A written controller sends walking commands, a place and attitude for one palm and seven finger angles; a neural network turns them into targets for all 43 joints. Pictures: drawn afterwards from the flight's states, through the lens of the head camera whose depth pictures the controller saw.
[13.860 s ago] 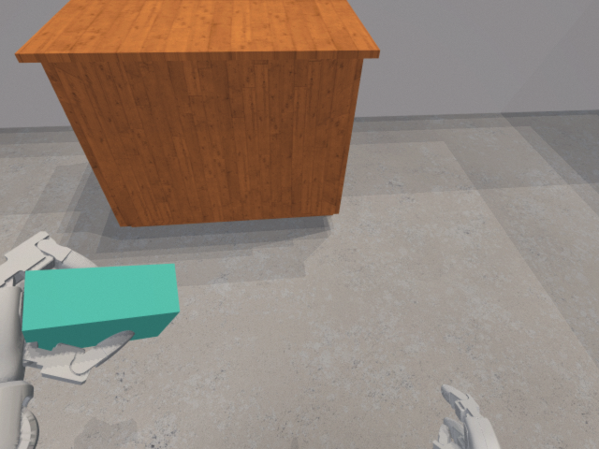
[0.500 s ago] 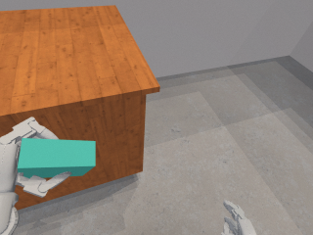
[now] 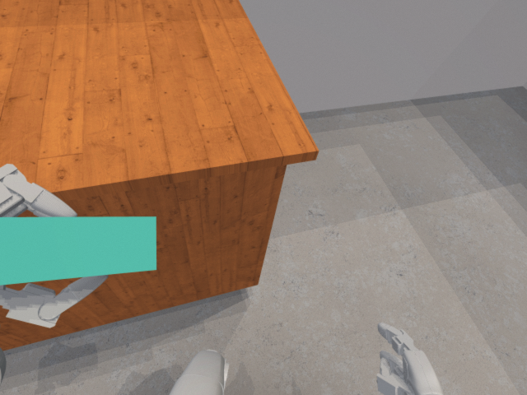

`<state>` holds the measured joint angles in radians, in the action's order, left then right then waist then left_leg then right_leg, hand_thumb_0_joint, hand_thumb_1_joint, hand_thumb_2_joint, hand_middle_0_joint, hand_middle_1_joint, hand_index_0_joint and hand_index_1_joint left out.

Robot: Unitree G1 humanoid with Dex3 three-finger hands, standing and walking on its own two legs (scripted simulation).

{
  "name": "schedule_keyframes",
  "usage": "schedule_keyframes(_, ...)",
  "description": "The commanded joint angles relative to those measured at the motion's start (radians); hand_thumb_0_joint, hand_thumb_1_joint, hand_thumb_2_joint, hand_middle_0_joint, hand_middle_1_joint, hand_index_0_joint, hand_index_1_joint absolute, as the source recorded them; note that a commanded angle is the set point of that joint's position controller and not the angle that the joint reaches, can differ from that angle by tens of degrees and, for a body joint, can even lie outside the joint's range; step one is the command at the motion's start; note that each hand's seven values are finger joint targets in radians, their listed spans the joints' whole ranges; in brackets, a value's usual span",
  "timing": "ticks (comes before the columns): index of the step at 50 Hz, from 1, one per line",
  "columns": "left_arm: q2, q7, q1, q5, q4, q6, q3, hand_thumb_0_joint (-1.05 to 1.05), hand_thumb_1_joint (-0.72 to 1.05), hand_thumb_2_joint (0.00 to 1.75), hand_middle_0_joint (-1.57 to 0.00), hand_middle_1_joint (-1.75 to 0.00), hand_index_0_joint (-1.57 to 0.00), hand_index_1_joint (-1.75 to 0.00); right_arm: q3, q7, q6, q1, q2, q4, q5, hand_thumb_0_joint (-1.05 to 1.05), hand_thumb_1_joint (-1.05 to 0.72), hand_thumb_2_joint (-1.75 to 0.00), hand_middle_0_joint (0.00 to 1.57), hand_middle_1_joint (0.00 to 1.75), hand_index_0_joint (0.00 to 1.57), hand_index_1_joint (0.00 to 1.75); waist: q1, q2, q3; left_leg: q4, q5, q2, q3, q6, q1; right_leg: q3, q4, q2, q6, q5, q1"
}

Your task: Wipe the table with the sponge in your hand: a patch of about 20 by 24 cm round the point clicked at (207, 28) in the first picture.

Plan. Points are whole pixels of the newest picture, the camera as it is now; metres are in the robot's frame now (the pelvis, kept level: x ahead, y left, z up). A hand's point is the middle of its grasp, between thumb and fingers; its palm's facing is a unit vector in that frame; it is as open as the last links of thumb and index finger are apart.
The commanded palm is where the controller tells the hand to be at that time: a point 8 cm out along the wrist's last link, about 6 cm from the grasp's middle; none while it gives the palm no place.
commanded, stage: shuffle to correct the standing spot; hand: left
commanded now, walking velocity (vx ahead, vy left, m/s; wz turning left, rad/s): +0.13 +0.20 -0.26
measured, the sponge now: (100, 246) +0.22 +0.21 +0.16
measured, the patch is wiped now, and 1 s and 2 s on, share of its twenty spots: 0.00 0.00 0.00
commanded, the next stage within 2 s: come to a stop and stand still in 1.98 s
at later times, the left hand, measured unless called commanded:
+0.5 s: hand out of the picture +0.27 +0.33 +0.18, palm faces +0.35 -0.75 -0.56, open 9.4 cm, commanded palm +0.21 +0.37 +0.19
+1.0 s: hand out of the picture +0.27 +0.42 +0.18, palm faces +0.46 -0.77 -0.45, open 9.4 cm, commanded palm +0.22 +0.44 +0.19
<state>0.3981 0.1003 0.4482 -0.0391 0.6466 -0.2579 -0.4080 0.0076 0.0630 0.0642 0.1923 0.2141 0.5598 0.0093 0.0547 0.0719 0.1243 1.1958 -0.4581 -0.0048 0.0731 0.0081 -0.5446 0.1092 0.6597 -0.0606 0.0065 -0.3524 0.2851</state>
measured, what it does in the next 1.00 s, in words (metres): steps to the left: left foot, then right foot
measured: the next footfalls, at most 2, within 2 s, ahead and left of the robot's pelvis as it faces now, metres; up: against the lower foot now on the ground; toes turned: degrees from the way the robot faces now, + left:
left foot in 0.08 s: +0.12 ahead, +0.21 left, +0.00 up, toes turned -1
right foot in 0.26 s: +0.07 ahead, -0.03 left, +0.00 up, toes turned -5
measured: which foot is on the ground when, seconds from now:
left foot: up 0.00-0.06, down 0.08-0.26, up 0.28-0.52, down 0.54-0.78, up 0.80-1.00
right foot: down 0.00-0.08, up 0.10-0.24, down 0.26-0.56, up 0.58-0.74, down 0.76-1.00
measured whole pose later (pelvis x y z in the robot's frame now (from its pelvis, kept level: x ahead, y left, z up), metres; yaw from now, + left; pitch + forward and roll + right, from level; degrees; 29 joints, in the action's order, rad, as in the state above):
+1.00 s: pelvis +0.06 +0.16 +0.02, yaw +0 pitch -1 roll +4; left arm 0.35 0.15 0.45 -0.03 0.38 -0.19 -0.39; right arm 0.02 0.00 0.08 0.22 0.22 0.63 0.00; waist 0.03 0.03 0.06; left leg 0.94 -0.33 -0.04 -0.05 -0.02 -0.47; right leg 0.10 0.56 -0.10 -0.03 -0.27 0.27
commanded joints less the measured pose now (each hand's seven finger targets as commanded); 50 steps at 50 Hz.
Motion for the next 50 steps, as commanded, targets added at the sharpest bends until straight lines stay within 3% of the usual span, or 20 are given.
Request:
schedule_keyframes(1,0.169,0.021,-0.149,-0.002,0.187,-0.047,-0.089,0.00,0.10,1.30,-1.20,-1.60,-1.20,-1.60,-0.048,-0.039,0.064,-0.055,0.062,-0.106,-0.011,0.00,-0.90,-0.90,0.20,0.30,0.20,0.30,-0.068,-0.071,-0.193,-0.510,0.320,0.001,-0.174,-0.030,0.409,-0.065,-0.156,-0.134,-0.090,0.188,0.173)
schedule_keyframes(3,0.171,0.024,-0.167,0.009,0.133,-0.032,-0.087,0.00,0.10,1.30,-1.20,-1.60,-1.20,-1.60,-0.068,-0.078,0.092,-0.026,0.098,-0.100,-0.016,0.00,-0.90,-0.90,0.20,0.30,0.20,0.30,-0.072,-0.249,-0.187,-0.645,0.262,-0.005,-0.150,-0.016,0.489,-0.038,0.096,-0.070,-0.057,-0.007,0.187)
schedule_keyframes(4,0.185,0.025,-0.204,0.013,0.165,-0.041,-0.107,0.00,0.10,1.30,-1.20,-1.60,-1.20,-1.60,-0.084,-0.088,0.103,-0.022,0.127,-0.124,-0.016,0.00,-0.90,-0.90,0.20,0.30,0.20,0.30,-0.066,-0.457,-0.202,-0.730,0.265,-0.153,0.100,0.080,0.459,-0.005,0.346,0.024,-0.012,-0.193,0.245)
schedule_keyframes(5,0.208,0.028,-0.247,0.021,0.140,-0.059,-0.127,0.00,0.10,1.30,-1.20,-1.60,-1.20,-1.60,-0.086,-0.086,0.114,-0.027,0.130,-0.137,-0.017,0.00,-0.90,-0.90,0.20,0.30,0.20,0.30,-0.063,-0.491,-0.199,-0.847,0.268,-0.275,0.348,0.197,0.334,-0.036,0.560,0.096,-0.002,-0.335,0.268)
schedule_keyframes(7,0.264,0.028,-0.184,0.009,0.026,-0.066,-0.193,0.00,0.10,1.30,-1.20,-1.60,-1.20,-1.60,-0.079,-0.088,0.126,-0.036,0.105,-0.125,-0.021,0.00,-0.90,-0.90,0.20,0.30,0.20,0.30,-0.037,-0.271,-0.197,-0.789,0.457,-0.270,0.279,0.244,0.322,-0.094,0.582,0.050,0.001,-0.284,0.292)
schedule_keyframes(11,0.202,0.020,-0.110,0.004,0.101,-0.054,-0.158,0.00,0.10,1.30,-1.20,-1.60,-1.20,-1.60,-0.065,-0.057,0.112,-0.051,0.105,-0.137,-0.042,0.00,-0.90,-0.90,0.20,0.30,0.20,0.30,-0.016,-0.245,-0.265,-0.578,0.230,-0.155,0.023,0.119,0.057,-0.097,-0.052,0.027,-0.013,-0.047,-0.175)
schedule_keyframes(12,0.205,0.021,-0.070,0.004,0.120,-0.050,-0.142,0.00,0.10,1.30,-1.20,-1.60,-1.20,-1.60,-0.052,-0.052,0.105,-0.065,0.079,-0.147,-0.041,0.00,-0.90,-0.90,0.20,0.30,0.20,0.30,-0.011,-0.061,-0.234,-0.372,0.072,-0.024,-0.122,0.045,-0.058,-0.274,-0.257,-0.079,-0.055,-0.009,-0.249)
schedule_keyframes(13,0.278,0.031,-0.037,0.004,0.127,-0.041,-0.187,0.00,0.10,1.30,-1.20,-1.60,-1.20,-1.60,-0.048,-0.043,0.095,-0.073,0.068,-0.155,-0.032,0.00,-0.90,-0.90,0.20,0.30,0.20,0.30,-0.020,0.241,-0.222,-0.038,-0.034,0.071,-0.144,-0.010,-0.242,-0.746,-0.398,-0.338,-0.146,0.034,-0.287)
schedule_keyframes(14,0.240,0.034,-0.032,-0.019,0.137,-0.033,-0.183,0.00,0.10,1.30,-1.20,-1.60,-1.20,-1.60,-0.047,-0.036,0.093,-0.085,0.105,-0.137,-0.019,0.00,-0.90,-0.90,0.20,0.30,0.20,0.30,-0.016,0.153,-0.197,0.101,0.026,0.007,-0.022,-0.031,-0.249,-0.681,-0.410,-0.385,-0.158,0.142,-0.235)
schedule_keyframes(18,0.225,0.048,0.101,-0.010,0.045,-0.053,-0.219,0.00,0.10,1.30,-1.20,-1.60,-1.20,-1.60,-0.054,-0.038,0.092,-0.060,0.104,-0.085,-0.019,0.00,-0.90,-0.90,0.20,0.30,0.20,0.30,-0.035,0.082,-0.195,0.002,0.089,-0.079,0.004,-0.046,-0.224,-0.366,-0.214,-0.273,-0.171,0.583,-0.268)
schedule_keyframes(25,0.167,0.063,-0.067,0.006,0.028,-0.042,-0.130,0.00,0.10,1.30,-1.20,-1.60,-1.20,-1.60,-0.067,-0.072,0.118,-0.057,0.081,-0.091,-0.016,0.00,-0.90,-0.90,0.20,0.30,0.20,0.30,-0.051,0.004,-0.291,-0.721,0.341,0.036,-0.250,-0.008,0.359,-0.132,-0.030,-0.142,-0.051,0.573,-0.132)
schedule_keyframes(26,0.162,0.059,-0.100,0.004,0.082,-0.045,-0.107,0.00,0.10,1.30,-1.20,-1.60,-1.20,-1.60,-0.078,-0.076,0.126,-0.044,0.097,-0.101,-0.020,0.00,-0.90,-0.90,0.20,0.30,0.20,0.30,-0.065,-0.076,-0.316,-0.743,0.395,-0.005,-0.187,0.018,0.446,-0.114,0.108,-0.110,-0.024,0.540,-0.077)
schedule_keyframes(28,0.154,0.056,-0.087,0.009,0.183,-0.061,-0.077,0.00,0.10,1.30,-1.20,-1.60,-1.20,-1.60,-0.097,-0.071,0.134,-0.038,0.132,-0.126,-0.032,0.00,-0.90,-0.90,0.20,0.30,0.20,0.30,-0.047,-0.376,-0.370,-0.732,0.789,-0.297,0.181,0.207,0.620,-0.067,0.471,0.016,0.015,-0.233,0.234)
schedule_keyframes(32,0.200,0.069,-0.117,0.016,0.265,-0.041,-0.119,0.00,0.10,1.30,-1.20,-1.60,-1.20,-1.60,-0.087,-0.067,0.132,-0.060,0.116,-0.117,-0.028,0.00,-0.90,-0.90,0.20,0.30,0.20,0.30,-0.042,-0.360,-0.284,-0.759,0.621,-0.233,0.045,0.187,0.405,-0.046,0.417,-0.015,0.006,-0.161,0.189)
schedule_keyframes(37,0.205,0.073,-0.029,-0.001,0.102,-0.004,-0.163,0.00,0.10,1.30,-1.20,-1.60,-1.20,-1.60,-0.053,-0.077,0.112,-0.075,0.117,-0.126,-0.030,0.00,-0.90,-0.90,0.20,0.30,0.20,0.30,-0.029,-0.225,-0.196,-0.676,0.165,-0.139,-0.089,0.071,0.100,-0.007,-0.140,0.001,0.001,0.079,-0.157)
schedule_keyframes(38,0.204,0.070,-0.041,0.003,0.070,0.000,-0.155,0.00,0.10,1.30,-1.20,-1.60,-1.20,-1.60,-0.049,-0.075,0.097,-0.057,0.098,-0.127,-0.026,0.00,-0.90,-0.90,0.20,0.30,0.20,0.30,-0.042,-0.049,-0.178,-0.514,0.019,-0.056,-0.136,0.026,0.020,-0.196,-0.284,-0.117,-0.048,0.052,-0.177)
schedule_keyframes(39,0.228,0.068,-0.044,-0.001,0.013,0.008,-0.176,0.00,0.10,1.30,-1.20,-1.60,-1.20,-1.60,-0.050,-0.070,0.079,-0.059,0.084,-0.140,-0.021,0.00,-0.90,-0.90,0.20,0.30,0.20,0.30,-0.042,0.193,-0.152,-0.228,-0.074,0.030,-0.170,-0.023,-0.104,-0.600,-0.411,-0.349,-0.152,0.021,-0.155)
schedule_keyframes(40,0.204,0.063,-0.070,-0.021,-0.043,0.014,-0.178,0.00,0.10,1.30,-1.20,-1.60,-1.20,-1.60,-0.049,-0.066,0.072,-0.060,0.109,-0.122,-0.011,0.00,-0.90,-0.90,0.20,0.30,0.20,0.30,-0.038,0.178,-0.132,-0.036,-0.012,-0.003,-0.051,-0.042,-0.126,-0.664,-0.454,-0.420,-0.178,0.009,-0.095)
schedule_keyframes(46,0.116,0.052,-0.057,0.000,-0.119,0.002,-0.075,0.00,0.10,1.30,-1.20,-1.60,-1.20,-1.60,-0.027,-0.068,0.054,-0.060,0.089,-0.082,-0.013,0.00,-0.90,-0.90,0.20,0.30,0.20,0.30,-0.046,0.095,-0.173,-0.153,0.140,-0.061,-0.077,-0.044,-0.061,-0.224,-0.286,-0.241,-0.122,0.406,-0.146)
schedule_keyframes(50,0.117,0.070,-0.153,0.009,0.039,0.007,-0.020,0.00,0.10,1.30,-1.20,-1.60,-1.20,-1.60,-0.036,-0.083,0.091,-0.091,0.080,-0.103,-0.008,0.00,-0.90,-0.90,0.20,0.30,0.20,0.30,-0.026,0.131,-0.199,-0.491,0.159,-0.014,-0.213,-0.022,0.174,-0.180,-0.293,-0.224,-0.105,0.318,-0.096)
